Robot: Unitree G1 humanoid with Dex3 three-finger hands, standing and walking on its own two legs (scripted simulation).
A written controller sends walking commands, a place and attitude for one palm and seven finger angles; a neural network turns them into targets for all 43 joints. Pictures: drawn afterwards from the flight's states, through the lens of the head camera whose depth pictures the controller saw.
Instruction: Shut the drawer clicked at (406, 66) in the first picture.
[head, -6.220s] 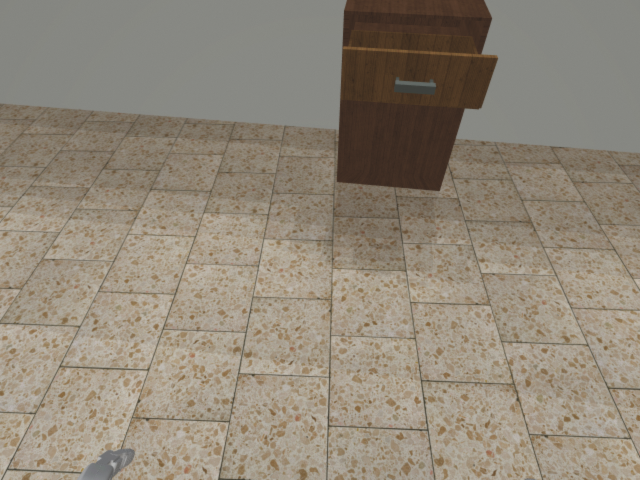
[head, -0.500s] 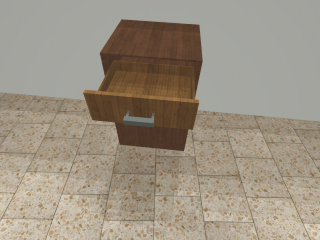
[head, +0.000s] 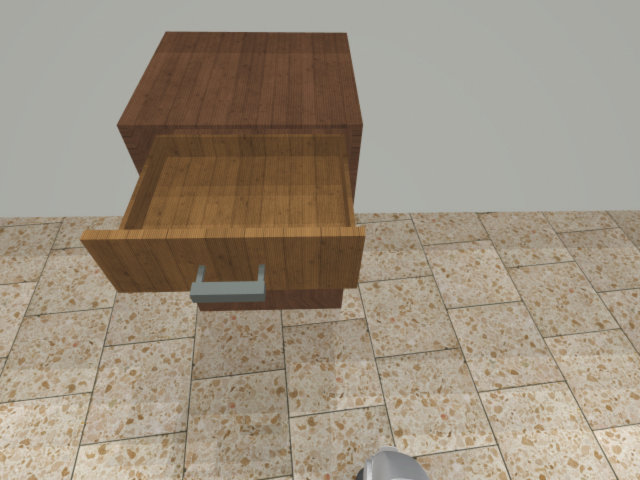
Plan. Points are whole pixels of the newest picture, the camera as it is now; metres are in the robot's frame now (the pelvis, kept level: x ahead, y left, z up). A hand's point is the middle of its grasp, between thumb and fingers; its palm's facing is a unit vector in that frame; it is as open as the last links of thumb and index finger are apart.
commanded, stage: take the last steps up to it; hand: left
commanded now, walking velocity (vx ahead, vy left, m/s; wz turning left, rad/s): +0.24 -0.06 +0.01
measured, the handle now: (230, 281) +0.44 +0.16 -0.09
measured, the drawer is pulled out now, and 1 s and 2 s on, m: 0.29 0.29 0.29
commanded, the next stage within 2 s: come to a stop and stand still in 0.22 s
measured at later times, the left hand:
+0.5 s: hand out of the picture +0.15 +0.12 -0.18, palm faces +0.08 -0.98 -0.16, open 7.3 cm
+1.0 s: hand (212, 469) +0.17 +0.16 -0.17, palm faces +0.03 -0.96 -0.28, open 7.4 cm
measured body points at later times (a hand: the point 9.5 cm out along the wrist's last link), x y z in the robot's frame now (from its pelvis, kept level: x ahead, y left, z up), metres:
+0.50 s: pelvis +0.15 -0.04 +0.00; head +0.16 -0.04 +0.45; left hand +0.15 +0.17 -0.16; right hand +0.24 -0.26 -0.15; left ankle +0.19 +0.07 -0.74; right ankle +0.14 -0.12 -0.74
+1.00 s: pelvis +0.13 -0.04 -0.01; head +0.12 -0.05 +0.44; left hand +0.17 +0.21 -0.15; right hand +0.18 -0.28 -0.16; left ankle +0.17 +0.07 -0.74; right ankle +0.14 -0.12 -0.74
